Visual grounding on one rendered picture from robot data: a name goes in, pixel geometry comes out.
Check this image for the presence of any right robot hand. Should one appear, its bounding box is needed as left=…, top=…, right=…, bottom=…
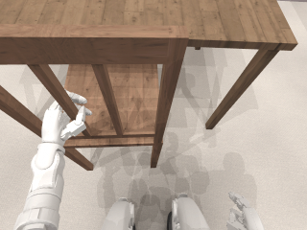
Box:
left=226, top=191, right=265, bottom=230

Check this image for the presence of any robot left thigh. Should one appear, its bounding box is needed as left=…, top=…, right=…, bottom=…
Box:
left=101, top=201, right=134, bottom=230

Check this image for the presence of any table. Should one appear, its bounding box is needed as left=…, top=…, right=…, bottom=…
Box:
left=0, top=0, right=298, bottom=129

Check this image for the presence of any robot left forearm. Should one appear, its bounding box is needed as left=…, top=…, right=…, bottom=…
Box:
left=13, top=142, right=65, bottom=230

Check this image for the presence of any robot right shin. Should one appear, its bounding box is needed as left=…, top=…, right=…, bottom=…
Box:
left=172, top=194, right=188, bottom=230

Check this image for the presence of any chair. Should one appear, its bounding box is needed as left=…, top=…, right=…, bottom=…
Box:
left=0, top=24, right=189, bottom=171

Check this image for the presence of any left robot hand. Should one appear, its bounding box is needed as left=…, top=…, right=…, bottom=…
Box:
left=41, top=89, right=93, bottom=146

